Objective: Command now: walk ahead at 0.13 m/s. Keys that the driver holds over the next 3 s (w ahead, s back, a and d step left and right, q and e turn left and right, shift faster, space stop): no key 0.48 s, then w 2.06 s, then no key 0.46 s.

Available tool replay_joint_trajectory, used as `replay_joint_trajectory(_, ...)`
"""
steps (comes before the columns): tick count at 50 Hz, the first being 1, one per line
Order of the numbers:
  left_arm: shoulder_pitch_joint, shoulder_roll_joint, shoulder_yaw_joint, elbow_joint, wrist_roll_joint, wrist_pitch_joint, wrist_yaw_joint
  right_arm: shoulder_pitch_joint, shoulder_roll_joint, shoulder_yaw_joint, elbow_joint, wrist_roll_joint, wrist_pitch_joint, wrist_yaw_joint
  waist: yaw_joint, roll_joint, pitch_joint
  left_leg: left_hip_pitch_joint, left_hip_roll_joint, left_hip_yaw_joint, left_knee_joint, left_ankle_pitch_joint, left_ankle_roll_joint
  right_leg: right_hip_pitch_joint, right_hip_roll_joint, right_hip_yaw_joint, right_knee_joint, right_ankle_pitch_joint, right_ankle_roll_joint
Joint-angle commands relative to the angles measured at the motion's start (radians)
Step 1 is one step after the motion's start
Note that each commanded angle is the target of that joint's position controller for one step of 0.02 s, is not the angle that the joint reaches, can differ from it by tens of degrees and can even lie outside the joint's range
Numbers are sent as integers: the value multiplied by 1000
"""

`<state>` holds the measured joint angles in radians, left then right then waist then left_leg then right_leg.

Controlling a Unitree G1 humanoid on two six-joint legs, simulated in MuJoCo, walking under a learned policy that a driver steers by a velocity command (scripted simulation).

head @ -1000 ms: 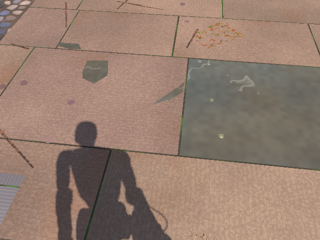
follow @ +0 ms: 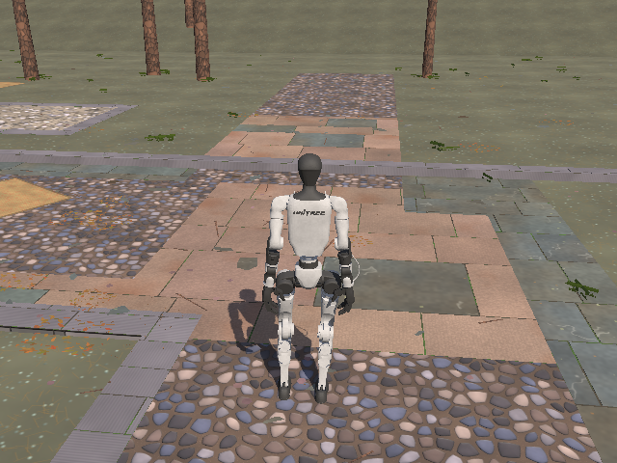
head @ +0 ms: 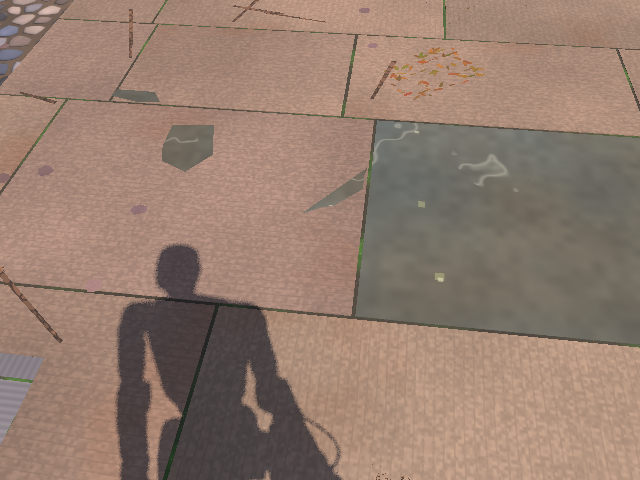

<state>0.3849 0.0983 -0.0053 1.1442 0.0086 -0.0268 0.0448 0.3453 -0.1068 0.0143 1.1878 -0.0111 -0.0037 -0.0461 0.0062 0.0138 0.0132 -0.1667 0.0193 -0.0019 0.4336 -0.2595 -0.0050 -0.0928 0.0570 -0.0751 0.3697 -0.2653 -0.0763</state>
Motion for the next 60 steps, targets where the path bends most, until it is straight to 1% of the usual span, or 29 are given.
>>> replay_joint_trajectory(1, 140, 119, 32, 9, 2, 13, 1, 18, -47, -9, -38, -19, 0, 8, 32, -105, 175, -206, -16, 50, 110, -124, 38, -75, -251, 302, -220, -394, -86)
replay_joint_trajectory(2, 119, 85, 21, 4, 5, 11, 0, 16, -17, -2, -43, -21, -3, 11, 22, -90, 207, -178, 10, 39, 98, -86, 40, -134, -277, 316, -227, -348, -95)
replay_joint_trajectory(3, 93, 65, 13, -2, 9, 6, 0, 38, 0, 4, -37, -17, -8, 12, 1, -75, 212, -119, 30, 19, 55, -26, 41, -177, -268, 293, -209, -247, -86)
replay_joint_trajectory(4, 63, 66, 10, -10, 13, -2, 0, 78, -4, 5, -27, -12, -14, 11, -25, -63, 193, -63, 46, -5, 1, 44, 43, -184, -243, 249, -176, -113, -65)
replay_joint_trajectory(6, 80, 62, 9, -11, 8, -19, -2, 106, -59, -7, -12, 0, -27, 4, -11, 32, 149, -2, 73, -56, -40, 229, 42, -111, -150, 128, -66, 247, -18)
replay_joint_trajectory(8, 121, 79, 11, 2, -4, -26, 3, 106, -62, -8, -18, 11, -37, -4, -1, 28, 71, 38, 84, -53, -20, 397, 50, -21, -148, 106, -19, 410, 1)
replay_joint_trajectory(10, 123, 85, 13, 4, -8, -22, 6, 106, -58, -8, -23, 11, -37, -9, -1, 10, 32, 59, 88, -50, -17, 443, 55, 20, -153, 102, 0, 451, 5)
replay_joint_trajectory(14, 111, 72, 9, 4, -3, -8, 8, 96, -59, -12, -28, 9, -28, -13, 3, -5, 43, 61, 86, -50, -29, 432, 58, 20, -156, 97, -3, 410, 13)
replay_joint_trajectory(24, 75, 76, 8, 9, -2, 3, 11, 80, -63, -18, -30, 7, -21, -12, 2, -13, 66, 57, 86, -55, -55, 414, 58, 24, -165, 98, -18, 367, 22)
replay_joint_trajectory(26, 79, 81, 12, 12, 1, 5, 10, 83, -68, -23, -28, 3, -18, -10, 4, -12, 58, 54, 60, -46, -57, 243, 71, 20, -142, 90, -23, 186, 9)
replay_joint_trajectory(28, 89, 95, 24, 11, 5, 9, 3, 84, -82, -36, -33, -2, -11, -2, 8, -26, 98, -6, 17, -29, -11, -84, 105, -25, -115, 95, 3, -124, -30)
replay_joint_trajectory(30, 126, 109, 33, 8, 3, 6, -5, 62, -72, -40, -58, -6, -14, 12, 27, -69, 202, -167, -3, -35, 51, -316, 120, -66, -164, 200, -38, -385, -79)
replay_joint_trajectory(32, 220, 161, 52, 24, 0, -3, -6, -15, -34, -33, -113, -17, -31, 28, 70, -170, 263, -375, -41, 57, 234, -281, 109, 23, -302, 405, -152, -496, -157)
replay_joint_trajectory(33, 247, 181, 61, 31, 4, -7, -7, -74, -38, -34, -150, -27, -42, 34, 82, -185, 292, -454, -22, 96, 304, -237, 102, 51, -383, 494, -189, -444, -200)
replay_joint_trajectory(35, 267, 178, 64, 31, 26, -23, -12, -153, -81, -51, -203, -19, -62, 46, 97, -138, 287, -575, 28, 50, 434, -271, 97, 117, -442, 542, -209, -273, -238)
replay_joint_trajectory(37, 223, 186, 66, 14, 33, -38, -13, -162, -100, -64, -235, -7, -72, 58, 62, -100, 250, -597, 68, 11, 450, -240, 89, 150, -432, 470, -201, -146, -211)
replay_joint_trajectory(39, 130, 186, 65, -17, 23, -48, -16, -132, -97, -70, -248, 4, -72, 72, 7, -92, 211, -411, 52, 34, 333, -135, 84, 35, -365, 328, -202, -83, -146)
replay_joint_trajectory(41, 32, 197, 66, -44, 0, -53, -22, 36, -69, -79, -198, 8, -65, 80, -97, -82, 164, -14, -29, 119, 195, 31, 88, -207, -267, 164, -120, -1, -85)
replay_joint_trajectory(42, 37, 199, 64, -45, 4, -59, -26, 170, -93, -99, -143, 7, -61, 75, -144, -39, 112, 176, -89, 151, 177, 24, 88, -280, -213, 106, 16, 140, -65)
replay_joint_trajectory(43, 51, 183, 55, -42, 11, -65, -33, 310, -137, -120, -103, -6, -63, 63, -207, 59, 47, 318, -41, 84, 110, -50, 103, -341, -145, 18, 269, 209, -36)
replay_joint_trajectory(44, 77, 104, 35, -86, 2, -65, -43, 409, -240, -136, -103, -22, -68, 50, -206, 321, -24, 347, 268, -446, -190, -417, 178, -468, -25, -62, 668, -102, 19)
replay_joint_trajectory(45, 77, 120, 46, -109, 16, -60, -56, 349, -239, -128, -98, -12, -52, 49, -137, 277, 0, 236, 341, -779, -376, -599, 238, -529, -7, 81, 867, -243, -7)
replay_joint_trajectory(46, 39, 111, 43, -129, 21, -51, -64, 169, -234, -120, -149, -11, -47, 48, -52, 145, 110, 118, 353, -674, -346, -632, 228, -578, -85, 99, 934, -153, -26)
replay_joint_trajectory(47, 1, 107, 41, -137, 20, -54, -68, 74, -203, -109, -184, -4, -54, 52, -35, 27, 140, 28, 321, -536, -330, -448, 217, -554, -123, 105, 897, -58, -31)
replay_joint_trajectory(48, 11, 89, 43, -132, 14, -56, -68, 40, -188, -100, -191, -3, -65, 54, -2, -4, 132, -8, 270, -415, -324, -272, 195, -500, -145, 107, 841, -10, -29)
replay_joint_trajectory(49, 36, 89, 46, -125, 20, -50, -67, 39, -151, -86, -184, -2, -75, 51, 22, -2, 112, -20, 225, -318, -322, -148, 171, -454, -157, 103, 792, 12, -21)
replay_joint_trajectory(52, 14, 112, 57, -134, 21, -27, -72, 123, -127, -70, -148, -3, -95, 40, 29, 38, 99, 31, 187, -190, -320, 70, 177, -476, -151, 68, 736, 62, -6)
replay_joint_trajectory(57, -240, 119, 62, -220, 20, -16, -81, 213, -133, -59, -131, -6, -102, 38, -18, 30, 138, 131, 193, -127, -350, 213, 204, -655, -157, 31, 570, 165, 31)
replay_joint_trajectory(60, -363, 106, 55, -267, 15, -21, -84, 233, -129, -53, -127, -5, -108, 37, -38, 46, 145, 150, 174, -69, -337, 368, 201, -626, -132, -1, 405, 227, 39)
